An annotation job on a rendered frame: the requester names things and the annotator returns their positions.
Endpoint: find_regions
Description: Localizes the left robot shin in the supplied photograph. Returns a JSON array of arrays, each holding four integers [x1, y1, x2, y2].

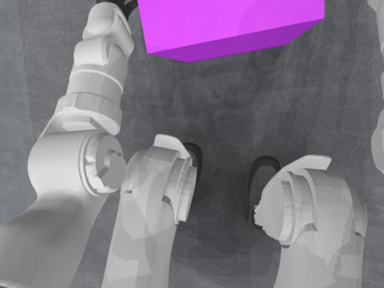
[[120, 134, 191, 198]]

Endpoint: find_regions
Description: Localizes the left robot forearm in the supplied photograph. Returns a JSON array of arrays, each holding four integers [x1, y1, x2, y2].
[[28, 2, 134, 174]]

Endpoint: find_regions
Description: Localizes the left robot hand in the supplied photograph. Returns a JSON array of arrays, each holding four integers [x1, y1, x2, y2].
[[96, 0, 138, 21]]

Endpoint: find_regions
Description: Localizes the carton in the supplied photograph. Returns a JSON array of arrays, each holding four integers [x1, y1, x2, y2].
[[137, 0, 325, 63]]

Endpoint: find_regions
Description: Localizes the robot left upper arm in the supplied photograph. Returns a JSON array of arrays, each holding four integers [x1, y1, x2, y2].
[[0, 129, 127, 288]]

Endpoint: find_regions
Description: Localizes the robot right upper arm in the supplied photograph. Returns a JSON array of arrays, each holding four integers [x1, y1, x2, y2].
[[371, 109, 384, 174]]

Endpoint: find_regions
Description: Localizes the robot left thigh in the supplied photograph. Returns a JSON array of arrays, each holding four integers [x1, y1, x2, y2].
[[102, 146, 197, 288]]

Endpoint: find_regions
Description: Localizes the right robot forearm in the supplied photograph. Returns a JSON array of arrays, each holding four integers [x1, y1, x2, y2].
[[367, 0, 384, 99]]

